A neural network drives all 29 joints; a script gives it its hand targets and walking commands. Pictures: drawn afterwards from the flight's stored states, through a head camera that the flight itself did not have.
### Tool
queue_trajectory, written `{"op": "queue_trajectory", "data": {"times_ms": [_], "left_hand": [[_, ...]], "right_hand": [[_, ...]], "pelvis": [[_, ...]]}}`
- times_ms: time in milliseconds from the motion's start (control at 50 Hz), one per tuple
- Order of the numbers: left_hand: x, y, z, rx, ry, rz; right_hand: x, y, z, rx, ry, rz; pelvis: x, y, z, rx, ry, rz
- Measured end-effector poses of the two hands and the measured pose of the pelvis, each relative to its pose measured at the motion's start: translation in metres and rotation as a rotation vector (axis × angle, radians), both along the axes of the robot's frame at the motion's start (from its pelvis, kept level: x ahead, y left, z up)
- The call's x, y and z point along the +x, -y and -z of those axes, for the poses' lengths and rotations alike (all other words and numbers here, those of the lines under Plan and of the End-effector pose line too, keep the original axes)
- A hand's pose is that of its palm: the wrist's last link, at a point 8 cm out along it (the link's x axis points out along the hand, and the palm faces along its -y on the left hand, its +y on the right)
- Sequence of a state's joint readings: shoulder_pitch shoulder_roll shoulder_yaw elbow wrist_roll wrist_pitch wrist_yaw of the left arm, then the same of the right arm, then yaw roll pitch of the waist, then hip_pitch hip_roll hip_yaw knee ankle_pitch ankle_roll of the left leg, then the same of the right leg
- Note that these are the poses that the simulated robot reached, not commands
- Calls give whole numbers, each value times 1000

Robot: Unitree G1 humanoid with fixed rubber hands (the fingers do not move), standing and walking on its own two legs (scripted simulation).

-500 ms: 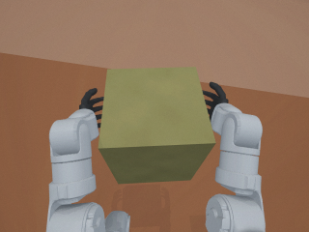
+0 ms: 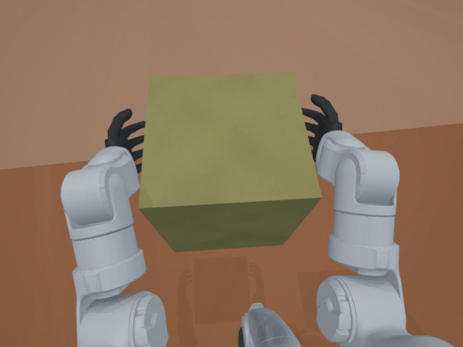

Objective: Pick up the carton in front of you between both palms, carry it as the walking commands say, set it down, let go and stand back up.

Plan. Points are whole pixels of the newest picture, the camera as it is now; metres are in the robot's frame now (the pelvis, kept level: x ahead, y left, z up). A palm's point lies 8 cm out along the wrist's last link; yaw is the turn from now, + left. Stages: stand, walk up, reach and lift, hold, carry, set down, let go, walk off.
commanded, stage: carry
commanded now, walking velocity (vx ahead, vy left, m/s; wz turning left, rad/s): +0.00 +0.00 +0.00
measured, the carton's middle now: (226, 173) +0.38 -0.05 +0.09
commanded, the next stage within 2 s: none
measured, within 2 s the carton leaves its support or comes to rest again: neither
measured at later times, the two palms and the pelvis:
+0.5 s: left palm (107, 76) +0.50 +0.12 +0.21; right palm (294, 49) +0.52 -0.18 +0.23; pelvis +0.17 -0.05 +0.04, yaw +3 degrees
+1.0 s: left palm (107, 100) +0.53 +0.14 +0.15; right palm (269, 63) +0.56 -0.15 +0.18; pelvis +0.20 -0.03 +0.03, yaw +2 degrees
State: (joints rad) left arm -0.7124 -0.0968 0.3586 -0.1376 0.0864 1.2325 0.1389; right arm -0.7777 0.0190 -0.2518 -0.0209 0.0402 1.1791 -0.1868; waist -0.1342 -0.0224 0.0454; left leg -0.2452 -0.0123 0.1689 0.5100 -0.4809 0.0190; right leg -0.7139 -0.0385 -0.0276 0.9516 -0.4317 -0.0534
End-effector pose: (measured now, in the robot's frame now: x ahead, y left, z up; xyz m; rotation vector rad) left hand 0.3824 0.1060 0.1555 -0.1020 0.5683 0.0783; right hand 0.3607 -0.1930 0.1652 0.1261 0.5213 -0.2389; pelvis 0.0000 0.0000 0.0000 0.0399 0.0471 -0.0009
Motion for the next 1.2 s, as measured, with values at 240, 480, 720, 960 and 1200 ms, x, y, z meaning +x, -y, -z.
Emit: {"op": "queue_trajectory", "data": {"times_ms": [240, 480, 720, 960, 1200], "left_hand": [[66, -33, -16, 7, -90, -209], [116, -15, -58, 15, -10, -119], [140, -17, -33, 41, -156, -132], [145, -35, 10, -1, -129, -128], [151, -45, -12, 49, -98, -101]], "right_hand": [[133, -36, -19, 37, -83, -187], [156, -15, -61, -11, -1, -125], [184, -17, -28, 7, -148, -138], [197, -37, -10, -56, -122, -147], [186, -44, -9, -18, -91, -118]], "pelvis": [[96, 51, -38, 2, -32, -35], [161, 48, -37, -43, 9, -49], [197, 41, -35, -53, 32, -48], [202, 33, -34, -60, 25, -47], [217, 12, -33, -68, 49, -41]]}}
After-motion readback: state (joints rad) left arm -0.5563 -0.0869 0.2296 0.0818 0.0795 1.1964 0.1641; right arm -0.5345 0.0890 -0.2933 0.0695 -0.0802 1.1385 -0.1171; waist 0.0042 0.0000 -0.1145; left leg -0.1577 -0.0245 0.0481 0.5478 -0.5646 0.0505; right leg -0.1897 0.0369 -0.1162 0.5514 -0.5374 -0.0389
